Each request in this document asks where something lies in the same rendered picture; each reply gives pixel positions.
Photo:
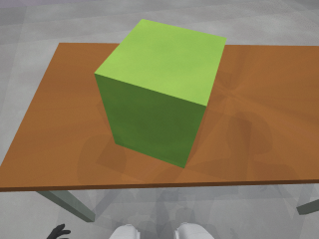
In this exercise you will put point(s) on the table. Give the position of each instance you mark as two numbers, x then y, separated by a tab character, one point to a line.
260	127

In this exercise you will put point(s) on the left robot hand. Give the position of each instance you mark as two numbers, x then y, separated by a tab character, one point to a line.
58	231

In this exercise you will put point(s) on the carton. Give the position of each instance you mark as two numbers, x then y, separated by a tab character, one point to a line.
155	87

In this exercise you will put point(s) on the right robot thigh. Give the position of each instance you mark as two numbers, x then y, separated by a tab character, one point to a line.
191	231

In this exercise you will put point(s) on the left robot thigh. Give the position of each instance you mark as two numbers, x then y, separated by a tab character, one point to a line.
126	232

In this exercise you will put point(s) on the robot thigh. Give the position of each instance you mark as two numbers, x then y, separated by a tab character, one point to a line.
126	232
191	231

